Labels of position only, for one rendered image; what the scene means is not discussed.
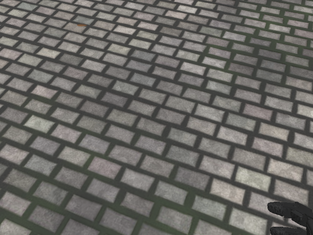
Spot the right robot hand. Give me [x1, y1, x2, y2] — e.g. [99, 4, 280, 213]
[267, 202, 313, 235]

